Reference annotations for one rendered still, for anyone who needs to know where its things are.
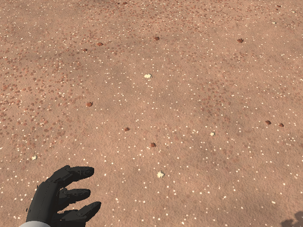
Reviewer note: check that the left robot hand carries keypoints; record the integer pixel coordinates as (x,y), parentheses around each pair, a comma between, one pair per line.
(52,196)

